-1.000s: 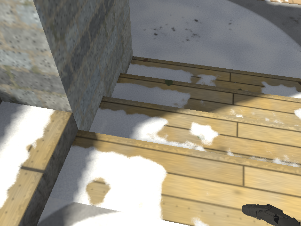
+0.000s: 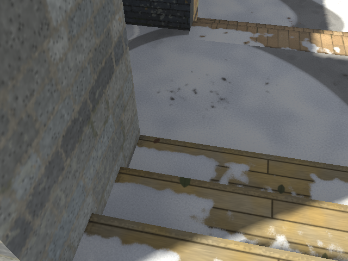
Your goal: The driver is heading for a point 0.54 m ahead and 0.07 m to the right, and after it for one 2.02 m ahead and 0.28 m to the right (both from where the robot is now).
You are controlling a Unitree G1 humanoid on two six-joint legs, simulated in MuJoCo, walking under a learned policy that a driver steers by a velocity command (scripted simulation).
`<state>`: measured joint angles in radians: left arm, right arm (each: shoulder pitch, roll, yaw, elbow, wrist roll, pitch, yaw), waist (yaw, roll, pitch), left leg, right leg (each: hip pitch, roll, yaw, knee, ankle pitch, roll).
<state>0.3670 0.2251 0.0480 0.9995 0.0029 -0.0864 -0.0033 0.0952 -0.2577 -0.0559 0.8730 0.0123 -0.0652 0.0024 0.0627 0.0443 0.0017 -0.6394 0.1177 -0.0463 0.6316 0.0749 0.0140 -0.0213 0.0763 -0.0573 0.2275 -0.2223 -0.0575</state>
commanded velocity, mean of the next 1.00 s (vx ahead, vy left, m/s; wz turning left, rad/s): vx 0.50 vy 0.00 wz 0.00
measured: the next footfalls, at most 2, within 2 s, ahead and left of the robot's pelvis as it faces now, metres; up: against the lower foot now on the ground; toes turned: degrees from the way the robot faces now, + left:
left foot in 0.12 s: +0.23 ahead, +0.14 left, +0.00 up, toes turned +3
right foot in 0.78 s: +0.53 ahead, -0.19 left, -0.14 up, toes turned -2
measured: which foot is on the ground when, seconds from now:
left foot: up 0.00-0.10, down 0.12-0.76, up 0.78-1.00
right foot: down 0.00-0.14, up 0.16-0.76, down 0.78-1.00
